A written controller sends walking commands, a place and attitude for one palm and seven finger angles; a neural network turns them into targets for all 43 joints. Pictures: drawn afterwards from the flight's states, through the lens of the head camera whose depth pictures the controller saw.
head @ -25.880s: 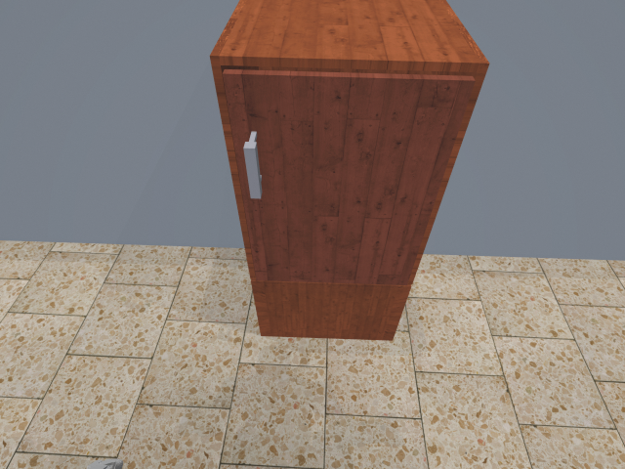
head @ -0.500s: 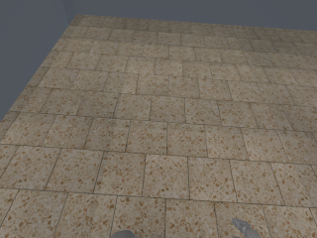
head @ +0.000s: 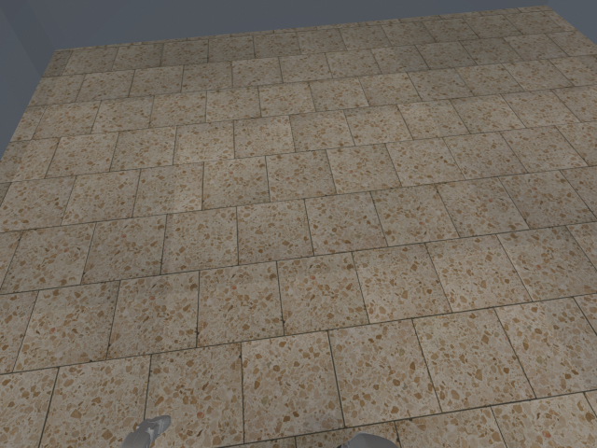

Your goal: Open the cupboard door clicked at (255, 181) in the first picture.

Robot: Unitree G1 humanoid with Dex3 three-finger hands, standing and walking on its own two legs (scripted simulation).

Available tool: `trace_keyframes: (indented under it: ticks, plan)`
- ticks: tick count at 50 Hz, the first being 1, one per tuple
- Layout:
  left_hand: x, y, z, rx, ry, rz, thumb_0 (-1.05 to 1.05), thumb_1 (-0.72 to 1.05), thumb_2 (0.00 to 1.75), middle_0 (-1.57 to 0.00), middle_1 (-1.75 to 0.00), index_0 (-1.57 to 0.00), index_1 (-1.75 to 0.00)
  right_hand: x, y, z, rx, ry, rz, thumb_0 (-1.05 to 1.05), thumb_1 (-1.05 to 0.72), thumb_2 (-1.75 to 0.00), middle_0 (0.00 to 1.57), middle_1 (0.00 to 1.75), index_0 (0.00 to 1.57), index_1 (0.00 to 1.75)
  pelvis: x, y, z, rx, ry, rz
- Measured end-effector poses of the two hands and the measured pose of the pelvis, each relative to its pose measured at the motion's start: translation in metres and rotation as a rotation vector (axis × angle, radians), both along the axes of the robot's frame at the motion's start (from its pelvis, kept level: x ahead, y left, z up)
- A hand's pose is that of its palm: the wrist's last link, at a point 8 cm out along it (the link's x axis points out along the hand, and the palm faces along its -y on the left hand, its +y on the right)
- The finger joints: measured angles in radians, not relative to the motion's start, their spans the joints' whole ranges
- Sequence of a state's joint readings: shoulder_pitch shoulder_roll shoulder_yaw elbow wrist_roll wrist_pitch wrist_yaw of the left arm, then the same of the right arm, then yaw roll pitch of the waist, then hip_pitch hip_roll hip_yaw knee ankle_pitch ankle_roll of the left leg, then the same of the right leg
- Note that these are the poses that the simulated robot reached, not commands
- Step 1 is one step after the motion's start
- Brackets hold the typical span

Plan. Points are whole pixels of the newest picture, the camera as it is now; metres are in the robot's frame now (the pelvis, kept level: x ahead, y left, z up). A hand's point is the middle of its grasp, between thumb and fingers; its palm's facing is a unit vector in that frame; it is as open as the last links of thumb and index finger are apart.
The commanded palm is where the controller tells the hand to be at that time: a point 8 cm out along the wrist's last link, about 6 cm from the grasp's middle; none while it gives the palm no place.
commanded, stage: turn to face it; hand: left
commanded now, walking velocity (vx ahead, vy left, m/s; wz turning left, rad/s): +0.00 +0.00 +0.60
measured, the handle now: out of the picture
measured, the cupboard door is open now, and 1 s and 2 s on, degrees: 41 41 41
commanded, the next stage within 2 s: none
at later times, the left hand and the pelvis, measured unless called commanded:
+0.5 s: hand (149, 442) +0.15 +0.24 -0.16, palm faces +0.28 -0.93 -0.23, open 7.3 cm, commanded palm none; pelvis +0.11 +0.01 +0.00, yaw +15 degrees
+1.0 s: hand out of the picture +0.07 +0.16 -0.17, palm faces +0.57 -0.79 -0.23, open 7.4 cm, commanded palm none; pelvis +0.16 -0.02 +0.00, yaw +35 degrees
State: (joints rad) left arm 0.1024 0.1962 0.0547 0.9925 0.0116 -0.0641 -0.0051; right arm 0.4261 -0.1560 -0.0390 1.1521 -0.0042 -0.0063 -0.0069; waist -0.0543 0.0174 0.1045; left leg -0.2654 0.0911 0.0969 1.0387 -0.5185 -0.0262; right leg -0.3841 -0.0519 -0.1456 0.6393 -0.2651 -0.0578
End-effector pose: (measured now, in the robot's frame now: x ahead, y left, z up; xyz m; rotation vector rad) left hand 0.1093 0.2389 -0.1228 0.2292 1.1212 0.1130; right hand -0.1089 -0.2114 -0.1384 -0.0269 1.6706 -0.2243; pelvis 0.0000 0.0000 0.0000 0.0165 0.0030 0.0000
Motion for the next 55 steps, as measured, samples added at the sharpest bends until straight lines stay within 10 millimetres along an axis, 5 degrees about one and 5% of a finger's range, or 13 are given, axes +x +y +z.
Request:
trace_keyframes:
  ticks: [5, 13, 18, 28, 33, 39, 47, 51, 55]
  plan:
    - [0.016, -0.02, 0.005, -0.043, 0.003, 0.074, 0.0, 0.93, 0.9, -0.2, -0.3, -0.2, -0.3, 0.094, -0.013, 0.008, -0.021, -0.133, 0.061, 0.0, -0.91, -0.9, 0.2, 0.29, 0.2, 0.3, 0.033, -0.006, 0.014, -0.007, 0.007, 0.054]
    - [0.03, 0.002, -0.009, -0.069, 0.007, 0.191, -0.02, 0.96, 0.9, -0.21, -0.3, -0.2, -0.3, 0.249, -0.015, 0.016, -0.066, -0.349, 0.245, 0.01, -0.93, -0.9, 0.2, 0.29, 0.2, 0.3, 0.076, 0.004, 0.009, -0.025, 0.001, 0.151]
    - [0.022, 0.027, -0.033, -0.069, 0.076, 0.255, 0.0, 0.93, 0.9, -0.21, -0.3, -0.2, -0.3, 0.321, -0.011, 0.014, -0.118, -0.473, 0.353, 0.0, -0.92, -0.9, 0.2, 0.29, 0.2, 0.3, 0.097, 0.02, -0.011, -0.035, 0.011, 0.202]
    - [0.022, 0.039, 0.001, 0.004, 0.066, 0.364, 0.01, 0.92, 0.9, -0.2, -0.3, -0.2, -0.3, 0.377, -0.009, 0.022, -0.071, -0.467, 0.482, 0.0, -0.91, -0.9, 0.2, 0.3, 0.2, 0.3, 0.116, 0.005, 0.008, -0.043, 0.043, 0.296]
    - [0.02, 0.022, 0.01, 0.05, 0.034, 0.414, 0.01, 0.91, 0.9, -0.2, -0.3, -0.2, -0.3, 0.4, -0.022, 0.008, -0.02, -0.45, 0.514, 0.0, -0.9, -0.9, 0.2, 0.3, 0.2, 0.3, 0.13, -0.02, 0.003, -0.03, 0.044, 0.368]
    - [-0.005, -0.011, 0.017, 0.053, 0.078, 0.499, 0.01, 0.91, 0.9, -0.2, -0.3, -0.2, -0.3, 0.438, -0.027, 0.008, 0.012, -0.431, 0.576, 0.0, -0.9, -0.9, 0.2, 0.3, 0.2, 0.3, 0.144, -0.034, 0.008, 0.004, 0.03, 0.447]
    - [-0.047, -0.044, 0.003, -0.036, 0.151, 0.636, 0.01, 0.91, 0.9, -0.21, -0.3, -0.2, -0.3, 0.494, 0.015, 0.022, 0.042, -0.471, 0.744, 0.0, -0.91, -0.9, 0.2, 0.29, 0.2, 0.3, 0.157, -0.033, 0.012, 0.027, 0.031, 0.567]
    - [-0.074, -0.043, -0.019, -0.071, 0.183, 0.716, 0.01, 0.9, 0.9, -0.21, -0.3, -0.2, -0.3, 0.521, 0.048, 0.02, 0.042, -0.552, 0.839, 0.0, -0.91, -0.9, 0.2, 0.3, 0.2, 0.3, 0.157, -0.022, -0.005, 0.001, 0.029, 0.631]
    - [-0.08, -0.033, -0.02, -0.053, 0.191, 0.779, 0.01, 0.91, 0.9, -0.21, -0.3, -0.2, -0.3, 0.525, 0.06, 0.026, 0.04, -0.571, 0.895, 0.0, -0.91, -0.9, 0.2, 0.3, 0.2, 0.3, 0.159, -0.024, -0.002, -0.007, 0.017, 0.677]
